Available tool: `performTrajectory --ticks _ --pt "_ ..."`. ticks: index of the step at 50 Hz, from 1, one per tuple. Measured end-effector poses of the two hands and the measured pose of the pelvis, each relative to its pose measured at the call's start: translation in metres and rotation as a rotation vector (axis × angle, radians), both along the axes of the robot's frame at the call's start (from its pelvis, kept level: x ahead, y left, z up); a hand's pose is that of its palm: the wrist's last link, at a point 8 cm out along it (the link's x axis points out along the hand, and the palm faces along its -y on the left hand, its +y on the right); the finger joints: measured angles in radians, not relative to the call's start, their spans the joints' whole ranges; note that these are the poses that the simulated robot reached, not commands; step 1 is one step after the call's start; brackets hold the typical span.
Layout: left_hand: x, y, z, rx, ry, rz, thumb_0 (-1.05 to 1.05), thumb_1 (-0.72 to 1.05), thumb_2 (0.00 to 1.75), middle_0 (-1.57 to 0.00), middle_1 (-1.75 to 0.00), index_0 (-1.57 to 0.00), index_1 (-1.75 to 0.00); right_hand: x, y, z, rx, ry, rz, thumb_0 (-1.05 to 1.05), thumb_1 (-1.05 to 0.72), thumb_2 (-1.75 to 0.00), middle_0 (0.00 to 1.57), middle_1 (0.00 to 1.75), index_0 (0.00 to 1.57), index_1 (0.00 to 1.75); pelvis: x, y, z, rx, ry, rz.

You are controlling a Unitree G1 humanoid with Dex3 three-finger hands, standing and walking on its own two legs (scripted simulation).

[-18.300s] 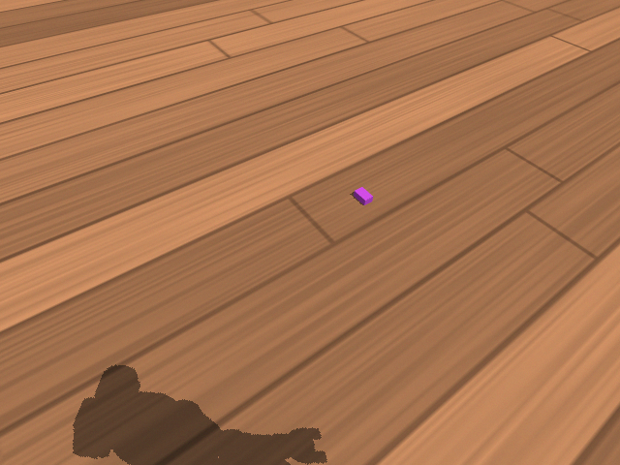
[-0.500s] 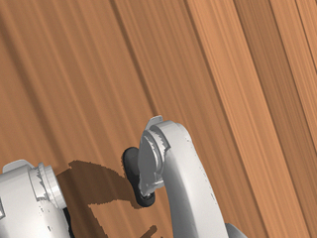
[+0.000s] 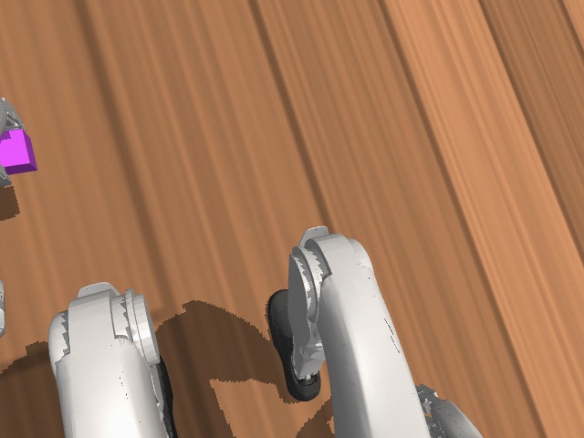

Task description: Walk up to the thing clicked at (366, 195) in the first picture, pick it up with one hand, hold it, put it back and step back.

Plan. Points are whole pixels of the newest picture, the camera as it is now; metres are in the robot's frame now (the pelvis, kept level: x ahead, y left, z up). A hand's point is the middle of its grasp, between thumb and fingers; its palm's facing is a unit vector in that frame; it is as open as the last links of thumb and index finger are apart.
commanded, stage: lift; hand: left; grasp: from above
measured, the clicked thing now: out of the picture +0.51 +0.28 -0.19
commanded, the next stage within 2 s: hold in 1.72 s
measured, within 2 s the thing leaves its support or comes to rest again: neither
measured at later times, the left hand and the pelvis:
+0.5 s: hand out of the picture +0.46 +0.29 -0.07, palm faces -0.46 -0.08 -0.89, open 7.6 cm; pelvis +0.00 +0.00 +0.06, yaw +3 degrees
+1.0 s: hand out of the picture +0.38 +0.28 +0.13, palm faces -0.42 -0.11 -0.90, open 7.6 cm; pelvis +0.00 +0.00 +0.21, yaw +6 degrees
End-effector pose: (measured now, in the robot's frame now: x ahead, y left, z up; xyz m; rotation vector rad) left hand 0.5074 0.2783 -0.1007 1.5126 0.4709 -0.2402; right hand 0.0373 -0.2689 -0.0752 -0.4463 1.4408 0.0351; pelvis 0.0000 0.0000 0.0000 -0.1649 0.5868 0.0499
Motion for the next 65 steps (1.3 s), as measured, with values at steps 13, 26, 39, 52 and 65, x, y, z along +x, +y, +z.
performTrajectory --ticks 13,26,39,52,65 --pt "-0.012 0.004 0.029 -0.015 0.023 0.033 0.00 0.37 0.04 -1.00 -0.13 -1.02 -0.10 -0.006 -0.002 0.006 -0.007 0.027 -0.074 0.00 -0.90 -0.90 0.20 0.30 0.21 0.30 -0.001 -0.002 0.017 0.017 0.025 0.011" --pt "-0.048 0.017 0.096 -0.016 0.026 0.016 0.00 0.37 0.07 -0.97 -0.17 -0.98 -0.14 0.023 -0.009 0.042 -0.038 -0.054 -0.114 0.00 -0.90 -0.90 0.20 0.30 0.21 0.30 -0.003 0.002 0.062 0.035 0.036 0.030" --pt "-0.091 0.013 0.187 -0.032 0.011 0.014 0.00 0.38 0.11 -0.93 -0.21 -0.95 -0.18 0.079 0.006 0.095 0.014 -0.224 -0.108 0.00 -0.90 -0.90 0.20 0.30 0.21 0.30 -0.002 0.002 0.130 0.067 -0.003 0.041" --pt "-0.130 -0.001 0.304 -0.042 -0.005 0.052 0.00 0.38 0.10 -0.94 -0.19 -0.96 -0.17 0.103 0.019 0.185 0.056 -0.338 -0.162 0.00 -0.90 -0.90 0.20 0.30 0.21 0.30 0.006 -0.001 0.225 0.108 -0.118 0.044" --pt "-0.151 -0.015 0.394 -0.037 0.010 0.049 0.00 0.38 0.09 -0.95 -0.19 -0.97 -0.16 0.105 0.016 0.279 0.033 -0.409 -0.205 0.01 -0.90 -0.90 0.20 0.30 0.21 0.30 0.026 -0.001 0.314 0.137 -0.259 0.044"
